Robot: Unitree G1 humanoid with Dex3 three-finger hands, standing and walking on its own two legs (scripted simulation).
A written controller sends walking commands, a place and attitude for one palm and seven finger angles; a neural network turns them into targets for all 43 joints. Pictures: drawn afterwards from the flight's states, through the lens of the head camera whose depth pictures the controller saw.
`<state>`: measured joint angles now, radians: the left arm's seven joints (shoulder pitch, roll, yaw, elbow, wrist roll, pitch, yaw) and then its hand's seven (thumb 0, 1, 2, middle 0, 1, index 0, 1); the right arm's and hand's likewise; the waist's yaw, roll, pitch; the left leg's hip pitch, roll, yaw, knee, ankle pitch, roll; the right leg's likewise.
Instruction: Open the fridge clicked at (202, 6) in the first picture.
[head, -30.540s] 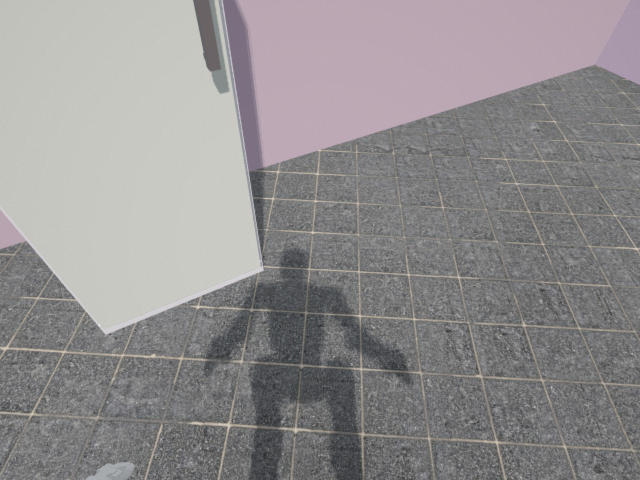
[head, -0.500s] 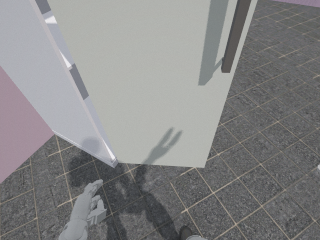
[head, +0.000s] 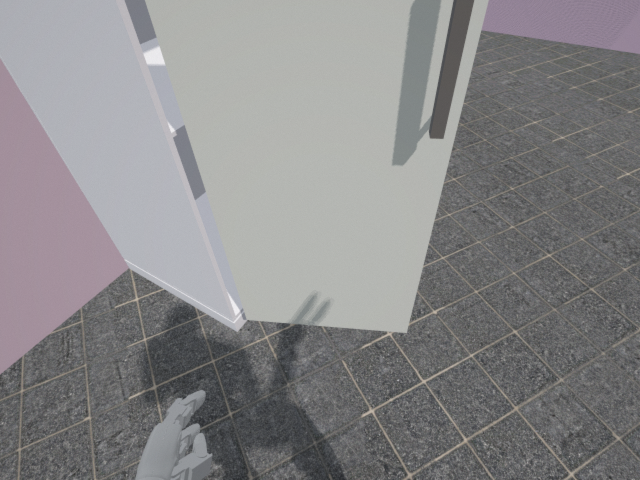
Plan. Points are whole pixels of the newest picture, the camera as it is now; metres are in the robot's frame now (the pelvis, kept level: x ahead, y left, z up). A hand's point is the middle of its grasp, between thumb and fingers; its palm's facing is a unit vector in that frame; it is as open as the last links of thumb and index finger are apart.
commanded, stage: stop stepping back and stand still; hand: right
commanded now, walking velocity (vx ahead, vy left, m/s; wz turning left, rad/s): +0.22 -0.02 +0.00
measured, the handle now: (452, 44) +0.69 -0.17 +0.25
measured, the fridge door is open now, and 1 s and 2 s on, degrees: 65 65 65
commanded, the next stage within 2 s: let the arm hang, fingers relaxed in 0.54 s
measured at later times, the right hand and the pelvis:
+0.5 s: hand out of the picture +0.15 -0.28 +0.17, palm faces +0.50 +0.75 -0.44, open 7.4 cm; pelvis -0.03 +0.00 +0.00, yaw -2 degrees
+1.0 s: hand out of the picture -0.02 -0.20 -0.18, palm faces +0.06 +0.98 -0.17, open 7.2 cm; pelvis -0.03 -0.02 -0.01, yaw -5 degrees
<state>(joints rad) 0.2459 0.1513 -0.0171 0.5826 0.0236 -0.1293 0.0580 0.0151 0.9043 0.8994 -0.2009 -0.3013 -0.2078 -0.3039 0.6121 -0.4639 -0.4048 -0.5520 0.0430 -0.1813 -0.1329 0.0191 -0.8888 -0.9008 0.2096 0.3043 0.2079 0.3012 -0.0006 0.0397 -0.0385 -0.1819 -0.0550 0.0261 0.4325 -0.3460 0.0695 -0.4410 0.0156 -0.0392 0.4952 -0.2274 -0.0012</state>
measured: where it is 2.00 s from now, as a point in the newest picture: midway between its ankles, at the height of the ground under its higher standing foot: outside the picture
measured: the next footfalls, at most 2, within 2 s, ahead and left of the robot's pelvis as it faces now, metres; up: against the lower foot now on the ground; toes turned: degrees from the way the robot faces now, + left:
right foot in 0.18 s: +0.05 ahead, -0.15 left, +0.00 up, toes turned -6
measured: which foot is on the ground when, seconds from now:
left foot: down 0.00-1.00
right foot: up 0.00-0.16, down 0.18-1.00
